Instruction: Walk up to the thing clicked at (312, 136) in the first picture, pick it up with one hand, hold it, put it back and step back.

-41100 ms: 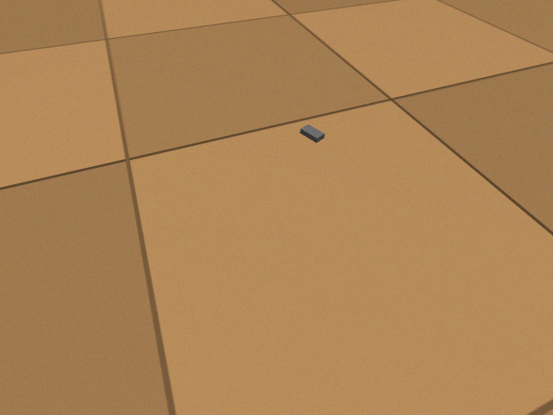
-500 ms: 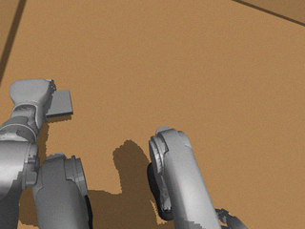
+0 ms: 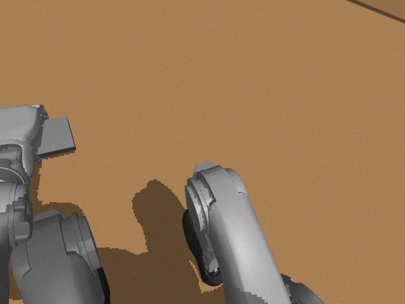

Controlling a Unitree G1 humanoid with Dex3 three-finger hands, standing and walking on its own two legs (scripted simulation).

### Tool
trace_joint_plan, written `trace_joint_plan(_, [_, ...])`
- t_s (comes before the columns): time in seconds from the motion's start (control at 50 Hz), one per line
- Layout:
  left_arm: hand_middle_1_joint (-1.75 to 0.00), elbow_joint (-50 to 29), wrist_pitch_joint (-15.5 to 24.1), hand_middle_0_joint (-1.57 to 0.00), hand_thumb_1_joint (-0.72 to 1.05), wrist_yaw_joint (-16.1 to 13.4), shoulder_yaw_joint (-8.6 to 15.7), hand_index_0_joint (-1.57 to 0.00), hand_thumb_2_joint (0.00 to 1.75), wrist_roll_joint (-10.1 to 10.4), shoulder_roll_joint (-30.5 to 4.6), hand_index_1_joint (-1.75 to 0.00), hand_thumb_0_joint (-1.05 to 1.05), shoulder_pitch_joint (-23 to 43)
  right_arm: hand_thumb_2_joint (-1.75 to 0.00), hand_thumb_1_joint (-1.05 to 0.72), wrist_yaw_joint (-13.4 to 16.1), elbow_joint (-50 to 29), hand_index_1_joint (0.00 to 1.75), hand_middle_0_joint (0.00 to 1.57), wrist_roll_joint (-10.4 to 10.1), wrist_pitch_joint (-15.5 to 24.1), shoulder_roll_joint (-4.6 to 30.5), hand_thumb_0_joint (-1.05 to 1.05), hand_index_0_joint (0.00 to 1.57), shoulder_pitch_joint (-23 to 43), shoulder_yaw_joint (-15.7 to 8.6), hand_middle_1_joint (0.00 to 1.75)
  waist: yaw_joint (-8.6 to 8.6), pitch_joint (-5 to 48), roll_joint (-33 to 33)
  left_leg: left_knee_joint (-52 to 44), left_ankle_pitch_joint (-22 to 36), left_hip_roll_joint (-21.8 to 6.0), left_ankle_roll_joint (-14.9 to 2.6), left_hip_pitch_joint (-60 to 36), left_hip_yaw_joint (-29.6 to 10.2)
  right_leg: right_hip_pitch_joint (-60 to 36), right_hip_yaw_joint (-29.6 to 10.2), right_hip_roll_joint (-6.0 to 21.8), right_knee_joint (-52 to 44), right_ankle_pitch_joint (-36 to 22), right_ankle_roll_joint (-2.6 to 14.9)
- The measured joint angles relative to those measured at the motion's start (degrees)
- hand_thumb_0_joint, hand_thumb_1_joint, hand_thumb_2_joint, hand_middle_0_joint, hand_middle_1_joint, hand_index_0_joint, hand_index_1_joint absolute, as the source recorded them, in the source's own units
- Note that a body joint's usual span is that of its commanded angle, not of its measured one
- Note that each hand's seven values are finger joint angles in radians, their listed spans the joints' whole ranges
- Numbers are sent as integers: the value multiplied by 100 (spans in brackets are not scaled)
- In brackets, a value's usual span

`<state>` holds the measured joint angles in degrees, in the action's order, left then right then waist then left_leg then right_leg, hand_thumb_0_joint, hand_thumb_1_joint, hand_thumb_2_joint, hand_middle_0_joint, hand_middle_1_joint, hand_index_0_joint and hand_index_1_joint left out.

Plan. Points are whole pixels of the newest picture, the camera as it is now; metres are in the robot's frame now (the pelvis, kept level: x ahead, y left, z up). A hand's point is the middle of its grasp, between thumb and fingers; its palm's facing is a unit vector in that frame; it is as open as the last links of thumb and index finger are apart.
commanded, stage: rest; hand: left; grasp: from above
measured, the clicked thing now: (35, 140) +0.47 +0.20 -0.26
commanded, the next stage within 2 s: open in 0.70 s
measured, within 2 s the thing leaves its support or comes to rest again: rests again in 0.32 s
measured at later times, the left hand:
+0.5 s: hand (30, 142) +0.46 +0.20 -0.25, palm faces -0.46 -0.09 -0.89, open 9.8 cm
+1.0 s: hand (31, 143) +0.46 +0.20 -0.25, palm faces -0.46 -0.08 -0.88, open 9.9 cm
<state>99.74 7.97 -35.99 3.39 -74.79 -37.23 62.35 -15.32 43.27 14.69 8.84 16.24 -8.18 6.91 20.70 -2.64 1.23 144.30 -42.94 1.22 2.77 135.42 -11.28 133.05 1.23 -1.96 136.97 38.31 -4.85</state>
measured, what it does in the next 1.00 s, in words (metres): stands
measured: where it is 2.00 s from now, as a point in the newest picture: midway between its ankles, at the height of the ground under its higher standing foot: (157, 286)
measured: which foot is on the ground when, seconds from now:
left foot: down 0.00-1.00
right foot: down 0.00-1.00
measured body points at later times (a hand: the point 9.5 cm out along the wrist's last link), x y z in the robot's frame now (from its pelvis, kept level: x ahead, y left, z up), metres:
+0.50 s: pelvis +0.00 +0.01 -0.01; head +0.27 +0.09 +0.34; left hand +0.48 +0.21 -0.20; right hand +0.00 -0.25 -0.08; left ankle +0.06 +0.13 -0.27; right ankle +0.10 -0.14 -0.27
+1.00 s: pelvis -0.01 +0.01 +0.00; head +0.27 +0.11 +0.34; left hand +0.48 +0.21 -0.20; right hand +0.01 -0.24 -0.05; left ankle +0.06 +0.13 -0.27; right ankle +0.10 -0.14 -0.27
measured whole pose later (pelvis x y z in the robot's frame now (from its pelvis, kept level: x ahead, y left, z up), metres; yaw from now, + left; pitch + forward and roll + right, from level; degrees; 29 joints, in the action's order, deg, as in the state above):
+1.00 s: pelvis -0.01 +0.01 +0.00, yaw -5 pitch +29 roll -15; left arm 107.4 7.4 -42.1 1.1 -74.7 -44.8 65.0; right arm -21.1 40.2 16.7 16.3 20.4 -6.6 13.9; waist 24.5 -8.0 5.0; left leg 146.9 -42.4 0.9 0.8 134.7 -14.9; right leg 129.3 4.8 -3.0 135.0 36.5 -4.8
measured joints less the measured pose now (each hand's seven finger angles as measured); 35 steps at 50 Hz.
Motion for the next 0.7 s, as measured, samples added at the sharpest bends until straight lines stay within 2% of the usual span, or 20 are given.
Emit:
trace_joint_plan(0.08, [-37, 88, 78, -78, 7, -55, 21, -75, 40, -36, -135, -36, -1, 10, -90, -90, -66, 2, 30, 20, 47, 76, 43, 0, 20, -2, 74, 30, 68, -110, 65, 63, -10, 1, 8, -2, -59, -17, 45, -15, 20, -14, -12])
trace_joint_plan(0.16, [-36, 105, 152, -79, 7, -177, 175, -76, 38, -116, -265, -35, -1, -59, -90, -90, -123, -2, 30, 20, 100, 123, 87, 0, 20, -11, 138, 30, 139, -180, 125, 123, -31, 2, 18, -20, -115, -50, 88, -28, 39, -16, -14])
trace_joint_plan(0.26, [-35, 266, 165, -81, 8, -322, 101, -77, 36, -174, -392, -34, -1, -32, -90, -90, -211, 3, 30, 20, 157, 217, 146, 0, 20, 7, 214, 30, 211, -235, 176, 202, -51, 1, 4, -21, -170, -78, 134, -45, 60, -19, -6])
trace_joint_plan(0.3, [-34, 285, 162, -81, 8, -381, 162, -77, 35, -188, -441, -33, -1, -24, -90, -90, -240, -3, 30, 20, 169, 254, 162, 0, 20, 29, 238, 30, 231, -265, 188, 228, -53, -5, -11, -16, -191, -91, 151, -58, 55, -29, -21])
trace_joint_plan(0.46, [-32, 487, 57, -83, 8, -525, 125, -79, 32, -157, -557, -32, -2, 65, -90, -91, -385, -53, 30, 20, 244, 422, 195, 0, 20, 93, 370, 30, 304, -368, 223, 299, -35, -16, -79, 1, -231, -141, 196, -85, 36, -63, -13])
trace_joint_plan(0.7, [-30, 671, -2, -85, 9, -605, -39, -81, 27, -71, -622, -29, -2, 191, -90, -91, -520, -155, 30, 20, 228, 576, 235, 0, 20, 116, 559, 30, 329, -442, 265, 308, 17, -25, -158, -5, -274, -234, 258, -99, -52, -120, 16])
